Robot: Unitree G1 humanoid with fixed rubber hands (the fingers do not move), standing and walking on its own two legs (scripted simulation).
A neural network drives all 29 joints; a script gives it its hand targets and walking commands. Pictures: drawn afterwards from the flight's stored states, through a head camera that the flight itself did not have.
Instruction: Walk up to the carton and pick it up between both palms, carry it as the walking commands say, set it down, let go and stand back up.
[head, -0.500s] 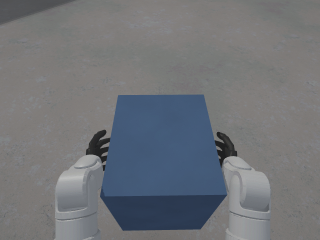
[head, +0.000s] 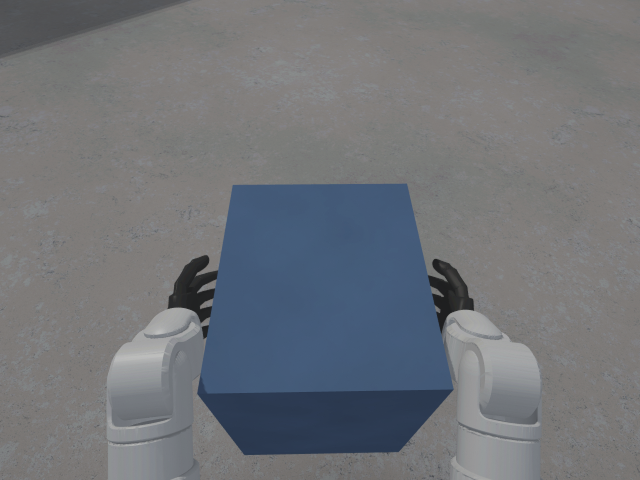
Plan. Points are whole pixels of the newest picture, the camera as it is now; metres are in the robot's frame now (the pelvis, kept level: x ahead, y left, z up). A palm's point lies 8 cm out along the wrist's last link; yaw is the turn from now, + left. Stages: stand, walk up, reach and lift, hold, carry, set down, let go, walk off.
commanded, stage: carry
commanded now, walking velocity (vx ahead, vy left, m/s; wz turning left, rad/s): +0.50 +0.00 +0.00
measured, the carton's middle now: (321, 327) +0.30 +0.01 +0.02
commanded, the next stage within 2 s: none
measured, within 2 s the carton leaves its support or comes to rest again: neither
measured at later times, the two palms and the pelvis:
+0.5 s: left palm (223, 141) +0.58 +0.17 +0.09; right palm (410, 150) +0.58 -0.13 +0.10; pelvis +0.31 +0.02 +0.01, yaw -1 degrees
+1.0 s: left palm (245, 60) +0.87 +0.17 +0.09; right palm (388, 67) +0.87 -0.13 +0.09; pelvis +0.59 +0.02 +0.01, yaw +0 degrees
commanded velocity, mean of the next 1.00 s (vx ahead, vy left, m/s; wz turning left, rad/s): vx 0.39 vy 0.00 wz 0.00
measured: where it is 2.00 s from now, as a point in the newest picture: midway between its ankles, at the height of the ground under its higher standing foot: (306, 271)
